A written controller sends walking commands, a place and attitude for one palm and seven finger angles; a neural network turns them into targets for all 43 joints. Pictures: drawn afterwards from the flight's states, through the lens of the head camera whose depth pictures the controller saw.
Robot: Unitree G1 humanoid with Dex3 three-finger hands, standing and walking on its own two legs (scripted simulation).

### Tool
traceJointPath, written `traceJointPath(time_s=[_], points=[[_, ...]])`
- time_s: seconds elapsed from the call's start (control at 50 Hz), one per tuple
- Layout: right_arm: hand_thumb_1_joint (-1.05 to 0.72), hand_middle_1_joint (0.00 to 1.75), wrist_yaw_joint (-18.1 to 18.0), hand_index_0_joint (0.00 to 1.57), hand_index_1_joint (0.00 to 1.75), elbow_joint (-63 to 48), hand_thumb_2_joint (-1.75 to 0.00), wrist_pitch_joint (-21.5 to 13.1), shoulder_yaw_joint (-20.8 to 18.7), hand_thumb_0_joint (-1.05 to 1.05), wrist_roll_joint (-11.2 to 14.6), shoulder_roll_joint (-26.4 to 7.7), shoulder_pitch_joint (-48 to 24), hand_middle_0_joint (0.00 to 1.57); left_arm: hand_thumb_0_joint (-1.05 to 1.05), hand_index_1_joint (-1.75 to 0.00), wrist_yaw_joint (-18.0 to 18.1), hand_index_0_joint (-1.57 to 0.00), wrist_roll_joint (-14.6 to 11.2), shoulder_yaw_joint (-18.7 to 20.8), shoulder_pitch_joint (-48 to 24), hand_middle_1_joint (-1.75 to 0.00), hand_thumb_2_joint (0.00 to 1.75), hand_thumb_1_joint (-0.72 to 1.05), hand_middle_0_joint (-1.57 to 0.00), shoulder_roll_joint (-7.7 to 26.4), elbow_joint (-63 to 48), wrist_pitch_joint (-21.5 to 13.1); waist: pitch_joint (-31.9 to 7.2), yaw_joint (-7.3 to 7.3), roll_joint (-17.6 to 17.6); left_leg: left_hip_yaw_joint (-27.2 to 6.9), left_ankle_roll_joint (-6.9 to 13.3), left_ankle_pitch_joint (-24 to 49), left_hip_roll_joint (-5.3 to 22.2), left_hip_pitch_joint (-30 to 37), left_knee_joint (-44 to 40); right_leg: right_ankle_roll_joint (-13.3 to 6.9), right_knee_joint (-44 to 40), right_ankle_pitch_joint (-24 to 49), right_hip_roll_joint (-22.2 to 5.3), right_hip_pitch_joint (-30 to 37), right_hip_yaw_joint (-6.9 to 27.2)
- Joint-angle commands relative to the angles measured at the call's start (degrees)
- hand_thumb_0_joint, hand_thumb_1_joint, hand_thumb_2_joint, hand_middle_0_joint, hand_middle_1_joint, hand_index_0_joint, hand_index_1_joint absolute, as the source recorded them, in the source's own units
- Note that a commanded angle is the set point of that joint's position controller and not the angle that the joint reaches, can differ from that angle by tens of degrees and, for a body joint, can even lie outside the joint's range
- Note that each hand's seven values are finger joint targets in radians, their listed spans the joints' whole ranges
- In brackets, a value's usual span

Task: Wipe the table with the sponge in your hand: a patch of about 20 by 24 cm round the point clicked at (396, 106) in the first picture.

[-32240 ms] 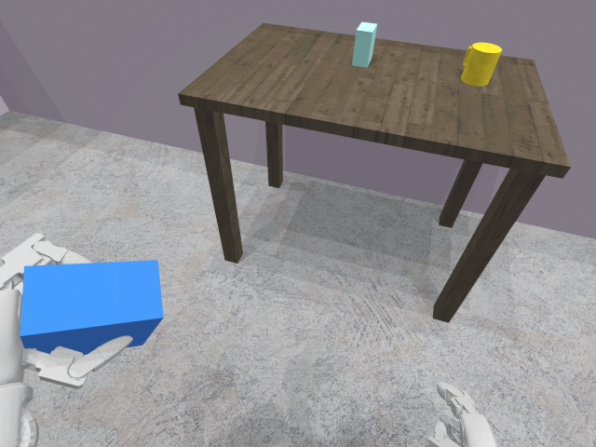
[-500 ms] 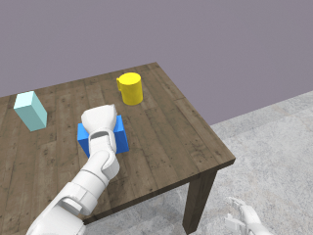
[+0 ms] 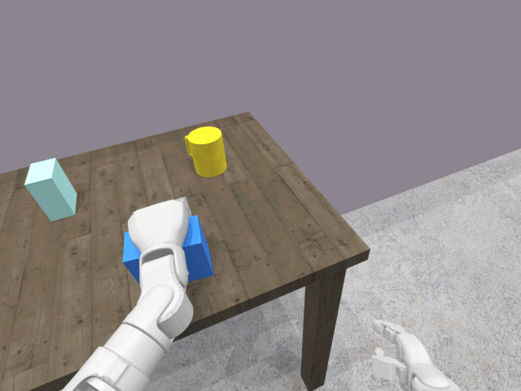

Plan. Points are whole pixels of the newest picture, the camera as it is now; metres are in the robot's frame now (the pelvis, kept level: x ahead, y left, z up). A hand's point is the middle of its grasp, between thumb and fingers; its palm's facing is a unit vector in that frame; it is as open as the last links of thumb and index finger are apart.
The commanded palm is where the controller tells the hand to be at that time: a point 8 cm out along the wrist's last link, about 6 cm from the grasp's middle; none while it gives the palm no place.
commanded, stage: wipe back along the third lane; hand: left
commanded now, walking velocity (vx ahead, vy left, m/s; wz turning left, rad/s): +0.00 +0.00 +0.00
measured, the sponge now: (173, 260) +0.32 +0.20 +0.04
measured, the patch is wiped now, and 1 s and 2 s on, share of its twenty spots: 1.00 1.00 1.00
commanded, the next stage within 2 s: slide back across to the middle lane in 0.38 s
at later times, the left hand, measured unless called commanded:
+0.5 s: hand (176, 255) +0.30 +0.17 +0.08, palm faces +0.07 -0.07 -1.00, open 9.8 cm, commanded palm +0.25 +0.16 +0.11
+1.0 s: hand (159, 267) +0.27 +0.19 +0.09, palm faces +0.13 -0.21 -0.97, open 9.8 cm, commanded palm +0.23 +0.20 +0.13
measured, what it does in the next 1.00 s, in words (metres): stands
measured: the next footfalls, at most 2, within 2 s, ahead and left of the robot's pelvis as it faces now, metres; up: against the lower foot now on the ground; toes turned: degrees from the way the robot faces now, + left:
none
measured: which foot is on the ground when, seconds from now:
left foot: down 0.00-1.00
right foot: down 0.00-1.00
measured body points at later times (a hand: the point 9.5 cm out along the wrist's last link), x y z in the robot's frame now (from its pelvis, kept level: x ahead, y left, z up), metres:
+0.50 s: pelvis +0.00 -0.03 +0.00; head -0.04 -0.08 +0.45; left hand +0.30 +0.17 +0.13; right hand +0.21 -0.25 -0.09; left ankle -0.02 +0.10 -0.73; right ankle -0.01 -0.09 -0.73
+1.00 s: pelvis +0.01 -0.02 +0.00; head -0.03 -0.07 +0.45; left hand +0.26 +0.19 +0.15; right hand +0.26 -0.23 -0.06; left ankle -0.02 +0.11 -0.73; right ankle -0.01 -0.09 -0.73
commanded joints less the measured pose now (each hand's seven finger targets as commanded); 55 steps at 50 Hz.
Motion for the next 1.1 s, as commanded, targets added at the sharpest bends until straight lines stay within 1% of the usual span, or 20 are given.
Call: traceJointPath(time_s=[0.0, 0.04, 0.06, 0.1, 0.14, 0.16, 0.24, 0.3, 0.34, 0.4, 0.46, 0.54, 0.68, 0.74, 0.78, 0.84, 0.96, 1.04, 1.06, 1.08], points=[[-0.9, 0.3, -1.0, 0.2, 0.3, -9.9, -0.9, -3.5, -2.1, 0.0, 0.6, -5.9, -13.9, 0.2, 0.0, -1.6, -1.9, -1.2, -3.1, 1.2, -7.8, -1.6, 1.3, 0.1, -1.2, 0.5, -2.6, 0.3, -4.6, -0.23, -9.7, 0.6, 0.9, 10.9, 0.4, -0.9, -4.3, -1.5, -4.6, 12.5, -0.4, 4.1, -0.3], [-0.9, 0.3, -1.4, 0.2, 0.3, -9.8, -0.9, -3.8, -2.2, 0.0, 0.4, -6.1, -14.3, 0.2, 0.0, -1.6, -1.7, -1.2, -3.2, 5.3, -6.0, -1.6, 1.3, 0.1, -1.2, 4.1, -2.0, -0.2, -4.2, 0.84, -9.7, 0.4, 0.9, 9.1, 0.2, -1.7, -4.7, -1.5, -5.8, 9.9, -0.2, 4.2, 1.3], [-0.9, 0.3, -1.6, 0.2, 0.3, -10.0, -0.9, -3.9, -1.9, 0.0, 0.5, -5.9, -14.3, 0.2, 0.0, -1.6, -2.0, -1.2, -3.3, 1.6, -8.1, -1.6, 1.3, 0.1, -1.2, 0.9, -2.2, -0.2, -3.7, -0.21, -9.3, 1.1, 1.0, 8.3, 0.1, -1.4, -4.8, -1.2, -5.6, 8.8, -0.6, 4.0, 0.5], [-0.9, 0.3, -2.0, 0.2, 0.3, -9.7, -0.9, -4.3, -2.1, 0.0, 0.7, -6.0, -14.0, 0.2, 0.0, -1.6, -2.2, -1.2, -3.4, 1.3, -9.2, -1.6, 1.3, 0.1, -1.2, 0.7, -0.8, -0.6, -1.9, -0.61, -9.9, 1.2, 1.1, 5.9, -0.1, -1.8, -5.0, -1.0, -7.1, 4.7, -0.7, 2.4, 1.1], [-0.9, 0.3, -2.2, 0.2, 0.3, -9.8, -0.9, -4.6, -2.2, 0.0, 0.4, -6.3, -14.2, 0.2, 0.0, -1.6, -2.2, -1.2, -3.0, 4.3, -7.6, -1.6, 1.3, 0.1, -1.2, 3.4, -0.5, -1.3, -2.0, 0.43, -9.7, 0.6, 1.1, 5.1, -0.1, -2.3, -5.3, -1.4, -7.5, 3.0, -0.3, 2.1, 2.2], [-0.9, 0.3, -2.2, 0.2, 0.3, -10.0, -0.9, -4.8, -2.2, 0.0, 0.5, -6.0, -14.0, 0.2, 0.0, -1.6, -2.2, -1.2, -3.4, 1.8, -8.5, -1.6, 1.3, 0.1, -1.2, 1.0, -1.0, -1.7, -2.8, -0.15, -8.9, 1.3, 1.2, 5.0, -0.3, -1.7, -5.1, -1.1, -7.3, 2.6, -0.8, 2.7, 1.6], [-0.9, 0.3, -2.2, 0.2, 0.3, -10.0, -0.9, -5.5, -2.5, 0.0, 0.3, -6.2, -13.8, 0.2, 0.0, -1.6, -2.3, -1.2, -3.6, 4.2, -5.1, -1.6, 1.3, 0.1, -1.2, 2.7, -0.5, -3.2, -3.0, 0.71, -9.9, 1.0, 1.3, 4.5, -0.6, -2.5, -4.7, -1.1, -8.4, 1.7, -0.6, 2.8, 3.5], [-0.9, 0.3, -1.9, 0.2, 0.3, -10.1, -0.9, -6.0, -2.7, 0.0, 0.5, -6.0, -13.2, 0.2, 0.0, -1.6, -2.5, -1.2, -4.4, -0.3, -5.2, -1.6, 1.3, 0.1, -1.2, -1.6, -1.7, -4.0, -2.5, -0.35, -10.7, 1.6, 1.4, 5.1, -0.5, -1.8, -4.2, -0.7, -8.1, 3.2, -1.0, 2.5, 2.3], [-0.9, 0.3, -1.7, 0.2, 0.3, -10.1, -0.9, -6.3, -2.9, 0.0, 0.2, -6.2, -13.5, 0.2, 0.0, -1.6, -2.2, -1.2, -4.7, 3.7, -1.0, -1.6, 1.3, 0.1, -1.2, 1.7, -2.1, -4.5, -3.3, 1.06, -11.4, 1.3, 1.5, 6.1, -0.7, -2.4, -4.0, -0.7, -8.3, 5.2, -0.8, 4.0, 3.8], [-0.9, 0.3, -1.7, 0.2, 0.3, -9.9, -0.9, -6.5, -2.9, 0.0, 0.2, -6.1, -13.2, 0.2, 0.0, -1.6, -2.3, -1.2, -5.3, 2.1, 0.4, -1.6, 1.3, 0.1, -1.2, 0.4, -3.9, -4.6, -3.1, 0.3, -13.3, 2.2, 1.6, 8.3, -0.8, -2.2, -3.2, -0.2, -7.6, 11.2, -1.2, 5.6, 3.8], [-0.9, 0.3, -1.9, 0.2, 0.3, -9.4, -0.9, -6.4, -2.8, 0.0, 0.2, -6.1, -13.7, 0.2, 0.0, -1.6, -2.3, -1.2, -5.0, 2.4, -0.5, -1.6, 1.3, 0.1, -1.2, 1.0, -5.3, -4.1, -2.6, -0.04, -12.9, 2.2, 1.7, 9.4, -0.7, -1.9, -3.3, -0.1, -7.2, 13.9, -1.2, 5.8, 4.0], [-0.9, 0.3, -1.9, 0.2, 0.3, -10.0, -0.9, -6.7, -3.0, 0.0, -0.1, -6.0, -14.9, 0.2, 0.0, -1.6, -2.3, -1.2, -4.6, 7.7, 3.8, -1.6, 1.3, 0.1, -1.2, 6.3, -10.7, -3.9, -5.5, 1.94, -10.9, 1.7, 1.7, 13.5, -0.9, -0.3, -3.0, -0.4, -5.8, 20.6, -0.8, 8.9, 4.7], [-0.9, 0.3, -2.0, 0.2, 0.3, -10.6, -0.9, -6.8, -2.4, 0.0, -0.2, -5.2, -15.4, 0.2, 0.0, -1.6, -2.7, -1.2, -4.3, 8.6, 7.9, -1.6, 1.3, 0.1, -1.2, 7.9, -19.0, -3.8, -5.8, 1.73, -10.5, 2.1, 1.6, 18.0, -0.8, 1.5, -2.8, -0.2, -4.1, 29.6, -0.9, 11.4, 4.7], [-0.9, 0.3, -2.3, 0.2, 0.3, -10.6, -0.9, -6.8, -2.3, 0.0, -0.6, -5.2, -16.1, 0.2, 0.0, -1.6, -2.7, -1.2, -4.1, 13.1, 10.6, -1.6, 1.3, 0.1, -1.2, 12.2, -23.1, -4.2, -6.6, 2.48, -9.5, 1.7, 1.4, 19.6, -0.8, 2.5, -2.9, -0.6, -3.9, 33.1, -0.6, 12.3, 6.4], [-0.9, 0.3, -2.4, 0.2, 0.3, -10.7, -0.9, -6.8, -2.2, 0.0, -0.6, -4.9, -15.3, 0.2, 0.0, -1.6, -2.8, -1.2, -4.1, 10.9, 11.8, -1.6, 1.3, 0.1, -1.2, 9.8, -23.7, -4.5, -6.1, 1.85, -9.8, 1.9, 1.4, 20.4, -0.6, 2.5, -2.8, -0.4, -3.3, 34.0, -0.9, 12.2, 5.2], [-0.9, 0.3, -2.5, 0.2, 0.3, -10.9, -0.9, -6.5, -2.2, 0.0, -0.8, -5.1, -15.7, 0.2, 0.0, -1.6, -2.9, -1.2, -3.9, 13.8, 13.2, -1.6, 1.3, 0.1, -1.2, 12.5, -26.6, -4.9, -5.2, 2.14, -8.1, 1.2, 1.3, 21.0, -0.4, 3.2, -3.1, -1.1, -3.8, 33.0, -0.3, 11.2, 6.6], [-0.9, 0.3, -3.4, 0.2, 0.3, -11.2, -0.9, -6.0, -2.0, 0.0, -1.1, -5.1, -15.3, 0.2, 0.0, -1.6, -2.6, -1.2, -3.6, 13.1, 12.8, -1.6, 1.3, 0.1, -1.2, 12.1, -28.8, -5.3, -4.3, 1.68, -5.5, 1.1, 1.3, 18.4, -0.1, 3.4, -4.1, -1.3, -4.6, 24.3, -0.3, 9.5, 5.5], [-0.9, 0.3, -4.1, 0.2, 0.3, -11.0, -0.9, -6.2, -2.1, 0.0, -1.3, -5.5, -15.6, 0.2, 0.0, -1.6, -2.2, -1.2, -3.4, 17.4, 14.2, -1.6, 1.3, 0.1, -1.2, 16.3, -28.0, -5.7, -3.8, 2.85, -6.0, 0.5, 1.2, 16.6, -0.1, 3.5, -4.5, -1.7, -5.7, 20.0, 0.2, 8.7, 6.6], [-0.9, 0.3, -4.2, 0.2, 0.3, -11.4, -0.9, -6.3, -1.9, 0.0, -1.3, -5.2, -15.4, 0.2, 0.0, -1.6, -2.2, -1.2, -3.6, 15.2, 13.8, -1.6, 1.3, 0.1, -1.2, 13.9, -28.4, -5.9, -4.3, 2.34, -6.6, 1.1, 1.3, 16.0, -0.3, 3.0, -4.4, -1.2, -5.5, 19.4, -0.3, 9.4, 5.8], [-0.9, 0.3, -4.4, 0.2, 0.3, -11.2, -0.9, -6.4, -2.0, 0.0, -1.2, -5.3, -15.0, 0.2, 0.0, -1.6, -2.1, -1.2, -3.9, 16.8, 14.8, -1.6, 1.3, 0.1, -1.2, 15.4, -27.4, -6.2, -3.6, 2.59, -7.6, 0.8, 1.3, 15.3, -0.2, 2.7, -4.6, -1.2, -6.0, 17.8, -0.2, 9.1, 5.9]])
